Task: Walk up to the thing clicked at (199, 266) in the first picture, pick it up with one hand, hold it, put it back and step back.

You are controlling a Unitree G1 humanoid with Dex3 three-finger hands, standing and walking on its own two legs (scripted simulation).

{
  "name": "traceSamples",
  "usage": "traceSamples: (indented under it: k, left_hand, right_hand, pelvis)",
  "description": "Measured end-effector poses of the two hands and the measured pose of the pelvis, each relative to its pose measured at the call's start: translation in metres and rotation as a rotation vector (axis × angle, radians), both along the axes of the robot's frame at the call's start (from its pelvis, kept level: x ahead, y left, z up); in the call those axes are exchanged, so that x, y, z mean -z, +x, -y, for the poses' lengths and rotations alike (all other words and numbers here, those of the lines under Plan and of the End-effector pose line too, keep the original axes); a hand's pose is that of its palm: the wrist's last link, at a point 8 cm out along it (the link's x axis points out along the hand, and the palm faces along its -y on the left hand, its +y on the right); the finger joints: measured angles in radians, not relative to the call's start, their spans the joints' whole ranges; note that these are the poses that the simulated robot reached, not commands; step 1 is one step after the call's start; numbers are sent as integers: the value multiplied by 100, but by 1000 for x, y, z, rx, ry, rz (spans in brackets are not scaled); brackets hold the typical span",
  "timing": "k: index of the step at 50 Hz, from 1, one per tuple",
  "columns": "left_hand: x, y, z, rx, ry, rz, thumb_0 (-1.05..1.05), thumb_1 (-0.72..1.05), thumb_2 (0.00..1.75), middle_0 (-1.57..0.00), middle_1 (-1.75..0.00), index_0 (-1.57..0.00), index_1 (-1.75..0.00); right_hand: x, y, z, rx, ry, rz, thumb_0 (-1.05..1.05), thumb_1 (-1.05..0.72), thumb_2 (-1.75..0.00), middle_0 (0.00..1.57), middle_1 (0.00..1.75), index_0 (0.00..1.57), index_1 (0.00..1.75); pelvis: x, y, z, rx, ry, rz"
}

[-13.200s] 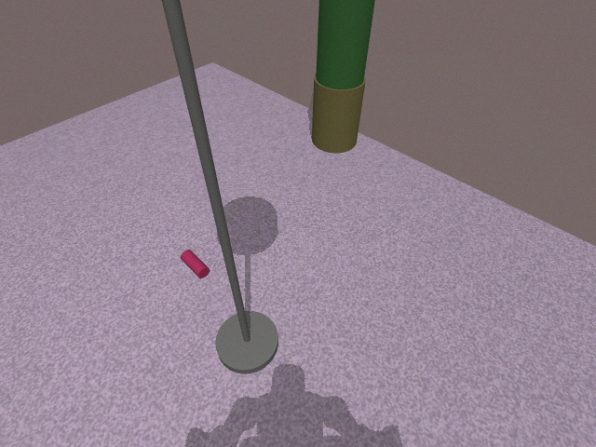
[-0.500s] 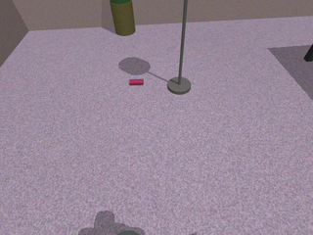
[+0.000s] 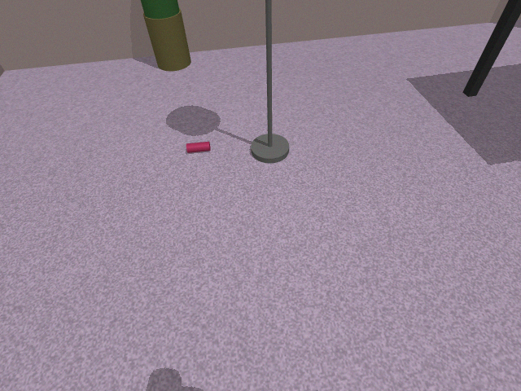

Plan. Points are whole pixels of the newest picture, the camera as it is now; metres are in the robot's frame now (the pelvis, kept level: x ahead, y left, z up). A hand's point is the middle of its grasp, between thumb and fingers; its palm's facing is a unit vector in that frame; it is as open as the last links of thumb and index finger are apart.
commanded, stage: walk up
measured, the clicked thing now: (198, 147) +1.51 +0.37 -0.73
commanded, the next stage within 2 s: stand in 0.42 s
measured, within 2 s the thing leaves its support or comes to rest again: neither
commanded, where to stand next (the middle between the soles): +0.07 +0.05 m, yaw +2 degrees
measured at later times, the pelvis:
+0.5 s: pelvis +0.01 +0.01 +0.02, yaw +1 degrees
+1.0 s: pelvis +0.03 +0.02 +0.03, yaw +1 degrees
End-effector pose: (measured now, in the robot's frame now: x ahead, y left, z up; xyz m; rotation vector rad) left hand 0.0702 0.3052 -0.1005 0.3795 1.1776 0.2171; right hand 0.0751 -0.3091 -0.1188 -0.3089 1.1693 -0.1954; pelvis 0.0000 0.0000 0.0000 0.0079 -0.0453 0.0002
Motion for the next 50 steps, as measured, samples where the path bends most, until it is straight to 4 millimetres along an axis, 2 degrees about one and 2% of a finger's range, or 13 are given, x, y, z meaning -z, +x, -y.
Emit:
traceSamples:
  k: [8, 14, 19, 36, 42, 50]
  left_hand:
    - [-6, 38, 8, 23, -38, 65, 1, 90, 90, -21, -30, -21, -30]
    - [-10, 51, 10, 24, -61, 75, 1, 90, 90, -21, -30, -21, -30]
    - [-11, 47, 8, 8, -68, 51, 1, 90, 90, -21, -30, -21, -30]
    - [-7, 9, -2, -60, -74, -68, 1, 91, 90, -21, -30, -20, -30]
    - [-6, 9, -5, -67, -73, -76, 1, 91, 90, -21, -30, -20, -30]
    - [-7, 20, -7, -62, -73, -60, 1, 91, 90, -21, -30, -20, -30]
  right_hand:
    - [-5, -8, -9, 0, 13, -53, 1, -90, -89, 21, 30, 20, 29]
    - [-12, -8, -14, -3, 14, -68, 1, -90, -89, 21, 30, 20, 30]
    - [-16, -3, -16, -6, 12, -69, 1, -90, -89, 21, 30, 20, 30]
    - [-26, 26, -23, -25, 0, -50, 1, -90, -89, 21, 30, 20, 30]
    - [-27, 37, -27, -27, 1, -39, 1, -90, -89, 21, 30, 20, 30]
    - [-28, 46, -31, -28, 2, -31, 1, -90, -89, 21, 30, 20, 30]
  pelvis:
    - [-9, -1, -2, -4, -1, -1]
    - [-16, 0, -5, -6, -6, -7]
    - [-20, 2, -5, -8, -9, -9]
    - [-27, 18, -11, -18, -13, -19]
    - [-28, 23, -13, -18, -13, -20]
    - [-29, 29, -16, -20, -12, -23]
